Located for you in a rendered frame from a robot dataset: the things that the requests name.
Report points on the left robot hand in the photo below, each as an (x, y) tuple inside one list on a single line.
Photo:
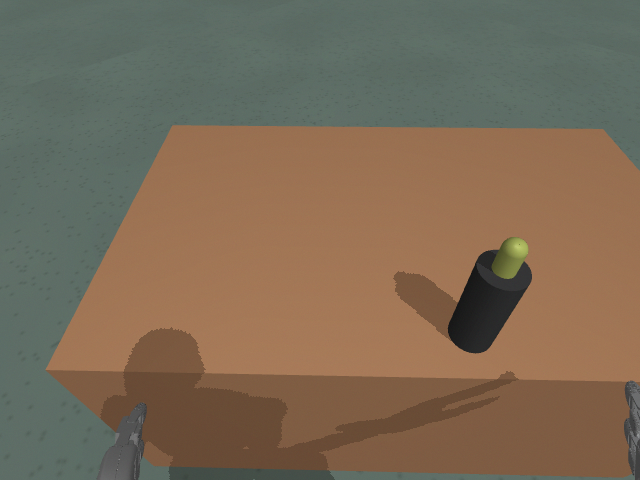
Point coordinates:
[(122, 461)]

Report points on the bottle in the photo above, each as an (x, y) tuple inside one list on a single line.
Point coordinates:
[(496, 284)]

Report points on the right robot hand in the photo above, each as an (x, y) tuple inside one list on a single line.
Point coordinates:
[(632, 427)]

